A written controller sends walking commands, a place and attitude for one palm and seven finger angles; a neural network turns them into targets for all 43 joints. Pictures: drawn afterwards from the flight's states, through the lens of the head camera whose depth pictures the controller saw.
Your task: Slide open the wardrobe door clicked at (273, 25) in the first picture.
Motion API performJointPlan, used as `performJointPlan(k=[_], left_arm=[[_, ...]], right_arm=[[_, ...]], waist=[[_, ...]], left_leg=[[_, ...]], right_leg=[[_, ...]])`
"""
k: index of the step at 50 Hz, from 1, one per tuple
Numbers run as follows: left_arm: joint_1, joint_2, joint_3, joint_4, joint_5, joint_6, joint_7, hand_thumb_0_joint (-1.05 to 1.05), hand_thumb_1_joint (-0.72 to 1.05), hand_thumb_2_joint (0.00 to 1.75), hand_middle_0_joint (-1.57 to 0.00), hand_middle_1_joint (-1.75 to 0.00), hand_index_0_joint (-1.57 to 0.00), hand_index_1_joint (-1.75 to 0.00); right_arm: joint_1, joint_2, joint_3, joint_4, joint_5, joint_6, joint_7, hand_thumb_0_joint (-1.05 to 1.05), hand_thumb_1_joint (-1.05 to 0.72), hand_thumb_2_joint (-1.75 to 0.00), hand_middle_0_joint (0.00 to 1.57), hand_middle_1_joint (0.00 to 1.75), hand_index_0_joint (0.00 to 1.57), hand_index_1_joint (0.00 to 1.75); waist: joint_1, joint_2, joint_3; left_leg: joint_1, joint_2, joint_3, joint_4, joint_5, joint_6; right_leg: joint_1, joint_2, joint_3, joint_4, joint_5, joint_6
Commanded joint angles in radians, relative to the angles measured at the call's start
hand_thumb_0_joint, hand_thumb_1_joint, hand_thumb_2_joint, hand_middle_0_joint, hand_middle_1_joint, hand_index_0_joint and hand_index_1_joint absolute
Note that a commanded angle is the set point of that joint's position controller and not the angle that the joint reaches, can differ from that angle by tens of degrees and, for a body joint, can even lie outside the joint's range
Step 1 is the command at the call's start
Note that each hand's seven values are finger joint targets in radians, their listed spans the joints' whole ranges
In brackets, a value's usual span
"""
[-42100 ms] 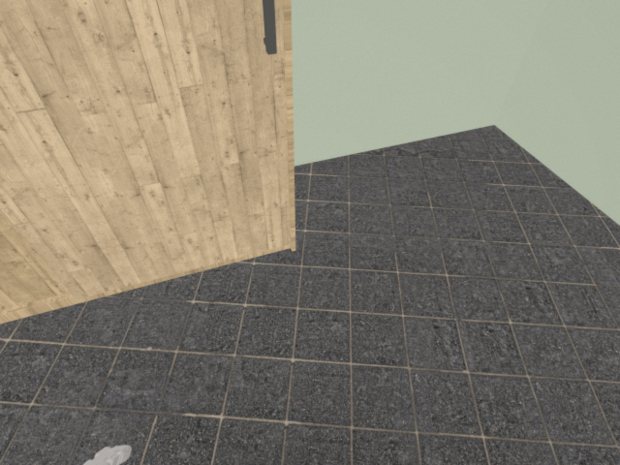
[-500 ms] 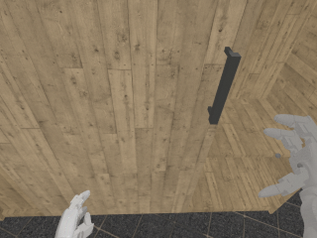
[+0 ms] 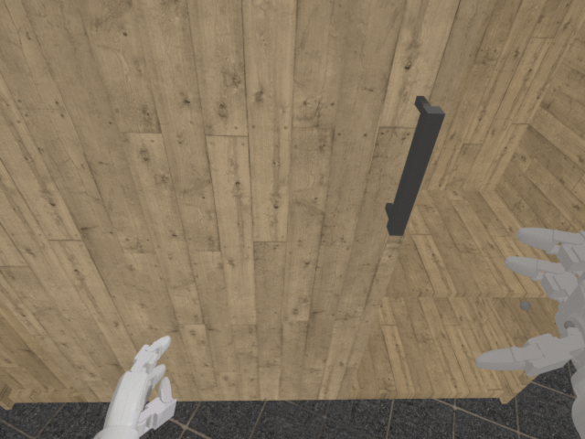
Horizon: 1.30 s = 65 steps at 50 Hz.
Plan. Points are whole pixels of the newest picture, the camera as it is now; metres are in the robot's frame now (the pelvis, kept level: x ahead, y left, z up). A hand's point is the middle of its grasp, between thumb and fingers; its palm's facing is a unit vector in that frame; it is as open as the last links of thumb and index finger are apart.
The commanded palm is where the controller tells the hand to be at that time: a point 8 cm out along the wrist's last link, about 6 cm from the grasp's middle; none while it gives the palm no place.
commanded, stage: draw the hand back to the body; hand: right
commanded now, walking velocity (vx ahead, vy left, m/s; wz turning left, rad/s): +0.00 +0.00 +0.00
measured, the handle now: (407, 170) +0.43 -0.17 +0.19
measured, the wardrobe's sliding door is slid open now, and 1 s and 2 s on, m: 0.54 0.54 0.54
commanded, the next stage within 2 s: step back with the hand held close in 0.98 s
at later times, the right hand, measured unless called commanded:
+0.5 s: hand (539, 294) +0.22 -0.27 +0.17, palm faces +0.45 +0.82 -0.35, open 9.8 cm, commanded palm +0.17 -0.30 +0.18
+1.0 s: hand (543, 294) +0.22 -0.27 +0.17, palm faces +0.46 +0.81 -0.35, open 7.4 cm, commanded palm +0.17 -0.31 +0.18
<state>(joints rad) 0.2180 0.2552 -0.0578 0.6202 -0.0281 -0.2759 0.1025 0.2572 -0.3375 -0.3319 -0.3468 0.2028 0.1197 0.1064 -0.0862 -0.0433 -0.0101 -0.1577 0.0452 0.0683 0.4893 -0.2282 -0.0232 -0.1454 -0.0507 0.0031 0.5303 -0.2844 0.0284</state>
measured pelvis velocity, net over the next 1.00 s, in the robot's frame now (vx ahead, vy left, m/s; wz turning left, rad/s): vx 0.03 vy -0.01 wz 0.02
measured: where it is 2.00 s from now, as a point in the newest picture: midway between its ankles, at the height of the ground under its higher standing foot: outside the picture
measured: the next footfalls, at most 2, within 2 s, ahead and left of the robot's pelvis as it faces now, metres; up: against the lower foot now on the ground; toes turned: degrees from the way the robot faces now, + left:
left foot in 2.00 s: -0.02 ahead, +0.10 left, +0.00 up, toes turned -11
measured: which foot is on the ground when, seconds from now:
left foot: down 0.00-1.00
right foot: down 0.00-1.00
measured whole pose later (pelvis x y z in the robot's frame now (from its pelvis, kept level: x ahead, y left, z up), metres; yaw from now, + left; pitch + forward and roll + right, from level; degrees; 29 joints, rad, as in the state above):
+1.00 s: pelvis +0.03 -0.01 +0.01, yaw +1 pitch -6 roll +0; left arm 0.20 0.21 -0.02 0.66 0.03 -0.16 0.08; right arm 0.41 -0.32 -0.34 -0.39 0.06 -0.06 -0.10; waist -0.09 -0.05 0.02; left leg -0.08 0.06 0.04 0.39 -0.21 -0.04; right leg -0.05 -0.04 -0.03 0.42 -0.27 0.01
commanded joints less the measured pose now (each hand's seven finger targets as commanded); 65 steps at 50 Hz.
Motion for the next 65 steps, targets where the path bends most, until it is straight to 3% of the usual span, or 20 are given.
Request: performJointPlan(k=[1,4,5,8,12,17,21,25,30,38,40,50,54,55,56,57,59,60,62,65], left_arm=[[-0.150,0.082,0.051,-0.127,0.022,-0.043,0.003,0.00,0.90,0.90,-0.20,-0.30,-0.20,-0.30],[-0.148,0.078,0.059,-0.115,0.030,-0.027,0.001,0.00,0.90,0.90,-0.20,-0.30,-0.20,-0.30],[-0.151,0.080,0.063,-0.110,0.030,-0.026,0.000,0.00,0.90,0.90,-0.20,-0.30,-0.20,-0.30],[-0.157,0.084,0.068,-0.107,0.037,-0.016,-0.002,0.00,0.90,0.90,-0.20,-0.30,-0.20,-0.30],[-0.164,0.083,0.075,-0.101,0.043,-0.004,0.002,0.00,0.90,0.90,-0.20,-0.30,-0.20,-0.30],[-0.164,0.077,0.078,-0.097,0.045,0.007,-0.004,0.00,0.90,0.90,-0.20,-0.30,-0.20,-0.30],[-0.162,0.076,0.084,-0.101,0.044,0.023,-0.006,0.00,0.90,0.90,-0.20,-0.30,-0.20,-0.30],[-0.161,0.079,0.087,-0.108,0.046,0.032,-0.009,0.00,0.90,0.90,-0.20,-0.30,-0.20,-0.30],[-0.154,0.077,0.087,-0.116,0.050,0.040,-0.010,0.00,0.90,0.90,-0.20,-0.30,-0.20,-0.30],[-0.151,0.073,0.082,-0.116,0.052,0.055,-0.010,0.00,0.90,0.90,-0.20,-0.30,-0.20,-0.30],[-0.155,0.075,0.082,-0.114,0.052,0.056,-0.010,0.00,0.90,0.90,-0.20,-0.30,-0.20,-0.30],[-0.159,0.073,0.081,-0.121,0.057,0.063,-0.013,0.00,0.90,0.90,-0.20,-0.30,-0.20,-0.30],[-0.163,0.069,0.082,-0.119,0.054,0.066,-0.013,0.00,0.90,0.90,-0.20,-0.30,-0.20,-0.30],[-0.157,0.074,0.082,-0.107,0.052,0.070,-0.009,0.00,0.90,0.90,-0.20,-0.30,-0.20,-0.30],[-0.159,0.091,0.075,-0.158,0.041,0.094,-0.017,0.00,0.90,0.90,-0.20,-0.30,-0.20,-0.30],[-0.156,0.075,0.073,-0.136,0.044,0.110,-0.017,0.00,0.90,0.90,-0.20,-0.30,-0.20,-0.30],[-0.158,0.080,0.081,-0.153,0.049,0.131,-0.022,0.00,0.90,0.90,-0.20,-0.30,-0.20,-0.30],[-0.165,0.085,0.087,-0.161,0.051,0.136,-0.019,0.00,0.90,0.90,-0.20,-0.30,-0.20,-0.30],[-0.146,0.089,0.093,-0.178,0.049,0.151,-0.022,0.00,0.90,0.90,-0.20,-0.30,-0.20,-0.30],[-0.142,0.091,0.102,-0.201,0.047,0.166,-0.019,0.00,0.90,0.90,-0.20,-0.30,-0.20,-0.30]], right_arm=[[-0.144,-0.183,-0.101,-0.202,-0.078,-0.187,-0.175,0.00,0.15,-0.39,0.24,0.92,0.24,0.92],[-0.115,-0.160,-0.079,-0.192,-0.098,-0.228,-0.202,0.00,0.04,-0.44,0.23,0.85,0.23,0.85],[-0.091,-0.158,-0.074,-0.177,-0.103,-0.236,-0.206,0.00,0.01,-0.46,0.23,0.83,0.23,0.83],[-0.098,-0.157,-0.065,-0.206,-0.116,-0.262,-0.217,0.00,-0.10,-0.51,0.23,0.77,0.23,0.77],[-0.046,-0.181,-0.101,-0.192,-0.124,-0.277,-0.224,0.00,-0.25,-0.58,0.22,0.68,0.22,0.68],[-0.008,-0.179,-0.108,-0.225,-0.134,-0.288,-0.223,0.00,-0.43,-0.67,0.22,0.58,0.22,0.58],[0.035,-0.167,-0.111,-0.197,-0.130,-0.283,-0.216,0.00,-0.57,-0.74,0.21,0.49,0.21,0.49],[0.042,-0.173,-0.119,-0.237,-0.135,-0.286,-0.215,0.00,-0.72,-0.81,0.21,0.41,0.21,0.41],[0.060,-0.182,-0.130,-0.271,-0.137,-0.278,-0.216,0.00,-0.90,-0.90,0.20,0.30,0.20,0.30],[0.029,-0.165,-0.114,-0.257,-0.140,-0.259,-0.219,0.00,-0.90,-0.90,0.20,0.30,0.20,0.30],[0.027,-0.166,-0.112,-0.257,-0.142,-0.257,-0.217,0.00,-0.90,-0.90,0.20,0.30,0.20,0.30],[0.056,-0.182,-0.134,-0.265,-0.138,-0.251,-0.215,0.00,-0.90,-0.90,0.20,0.30,0.20,0.30],[0.046,-0.174,-0.125,-0.263,-0.138,-0.252,-0.216,0.00,-0.90,-0.90,0.20,0.30,0.20,0.30],[0.043,-0.182,-0.138,-0.199,-0.140,-0.245,-0.217,0.00,-0.90,-0.90,0.20,0.30,0.20,0.30],[-0.109,-0.304,-0.254,-0.295,-0.148,-0.299,-0.228,0.00,-0.90,-0.90,0.20,0.30,0.20,0.30],[0.000,-0.227,-0.198,-0.201,-0.146,-0.308,-0.221,0.00,-0.90,-0.90,0.20,0.30,0.20,0.30],[0.073,-0.188,-0.155,-0.199,-0.154,-0.313,-0.215,0.00,-0.90,-0.90,0.20,0.30,0.20,0.30],[0.065,-0.191,-0.154,-0.234,-0.158,-0.326,-0.214,0.00,-0.90,-0.90,0.20,0.30,0.20,0.30],[0.125,-0.179,-0.145,-0.241,-0.158,-0.333,-0.220,0.00,-0.90,-0.90,0.20,0.30,0.20,0.30],[0.205,-0.214,-0.187,-0.293,-0.155,-0.342,-0.232,0.00,-0.90,-0.90,0.20,0.30,0.20,0.30]], waist=[[0.009,-0.036,-0.001],[0.010,-0.053,-0.038],[0.010,-0.020,-0.031],[0.012,0.002,-0.045],[0.002,0.047,-0.051],[-0.003,-0.033,-0.035],[0.000,0.035,-0.003],[-0.005,-0.020,-0.025],[-0.004,-0.033,-0.041],[0.003,-0.007,-0.020],[0.002,-0.024,-0.014],[-0.007,-0.007,-0.055],[-0.003,-0.018,-0.036],[0.002,-0.007,-0.003],[0.042,-0.001,0.045],[0.049,0.056,0.042],[0.049,0.069,0.009],[0.049,0.023,-0.028],[0.051,-0.009,-0.098],[0.049,-0.025,-0.178]], left_leg=[[-0.018,-0.027,-0.021,-0.135,-0.088,0.025],[0.019,-0.021,-0.023,-0.130,-0.061,0.024],[0.017,-0.025,-0.024,-0.141,-0.059,0.022],[0.044,-0.024,-0.020,-0.136,-0.011,0.022],[0.069,-0.025,-0.019,-0.139,0.051,0.019],[0.083,-0.029,-0.015,-0.128,0.125,0.025],[0.074,-0.035,-0.014,-0.143,0.127,0.020],[0.093,-0.038,-0.013,-0.135,0.156,0.025],[0.107,-0.040,-0.010,-0.129,0.204,0.025],[0.097,-0.043,-0.004,-0.130,0.198,0.023],[0.096,-0.044,-0.004,-0.137,0.187,0.026],[0.130,-0.043,-0.005,-0.130,0.236,0.025],[0.112,-0.042,-0.007,-0.138,0.193,0.023],[0.099,-0.045,-0.003,-0.146,0.180,0.026],[-0.002,-0.005,-0.081,-0.200,0.214,0.018],[-0.022,0.010,-0.078,-0.204,0.215,0.020],[-0.032,0.017,-0.082,-0.192,0.270,0.020],[-0.014,0.018,-0.071,-0.168,0.324,0.019],[0.014,0.015,-0.060,-0.125,0.357,0.011],[0.049,0.003,-0.048,-0.071,0.411,0.004]], right_leg=[[-0.052,0.052,-0.029,-0.142,-0.024,-0.035],[-0.033,0.050,-0.036,-0.156,0.000,-0.037],[-0.025,0.047,-0.035,-0.158,0.006,-0.040],[-0.011,0.046,-0.032,-0.167,0.056,-0.045],[0.005,0.044,-0.036,-0.168,0.121,-0.050],[0.019,0.045,-0.040,-0.175,0.185,-0.042],[0.019,0.040,-0.046,-0.179,0.194,-0.044],[0.029,0.042,-0.045,-0.180,0.223,-0.039],[0.044,0.042,-0.047,-0.176,0.270,-0.037],[0.038,0.040,-0.044,-0.180,0.269,-0.035],[0.037,0.040,-0.041,-0.184,0.263,-0.034],[0.044,0.041,-0.043,-0.176,0.303,-0.036],[0.037,0.040,-0.047,-0.181,0.259,-0.035],[0.024,0.038,-0.047,-0.188,0.250,-0.034],[-0.054,0.024,-0.056,-0.154,0.170,-0.051],[-0.054,0.030,-0.035,-0.138,0.166,-0.054],[-0.035,0.028,-0.045,-0.117,0.216,-0.052],[-0.025,0.029,-0.046,-0.114,0.273,-0.050],[-0.016,0.015,-0.047,-0.116,0.339,-0.046],[-0.009,0.004,-0.038,-0.118,0.421,-0.047]])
